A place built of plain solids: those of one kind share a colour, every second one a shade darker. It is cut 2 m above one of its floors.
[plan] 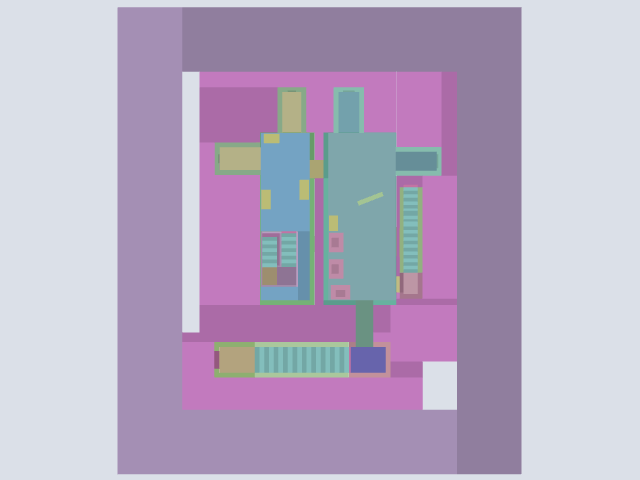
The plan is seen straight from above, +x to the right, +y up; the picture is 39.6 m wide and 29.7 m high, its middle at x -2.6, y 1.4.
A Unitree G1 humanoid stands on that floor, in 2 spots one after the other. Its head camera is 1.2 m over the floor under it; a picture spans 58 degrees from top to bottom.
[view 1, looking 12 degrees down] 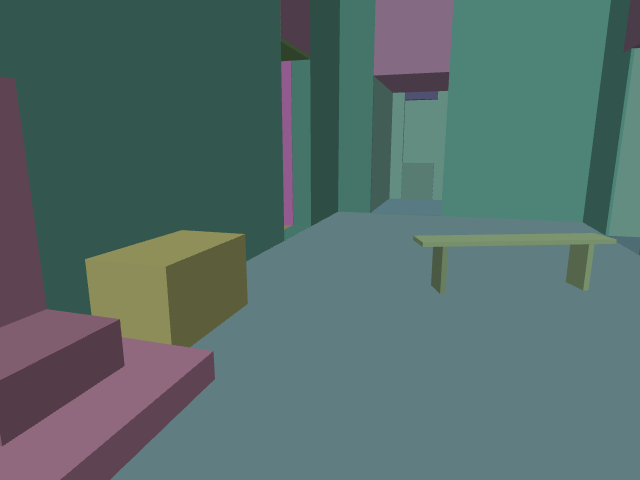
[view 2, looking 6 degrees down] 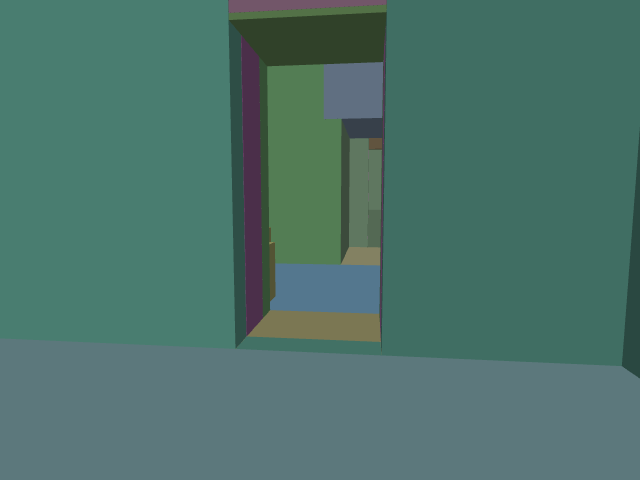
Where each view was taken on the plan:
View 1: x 0.00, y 0.00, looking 107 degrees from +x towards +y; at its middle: floor_hall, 5.77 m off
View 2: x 1.08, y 6.27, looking -173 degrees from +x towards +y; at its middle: wall_chamber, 7.45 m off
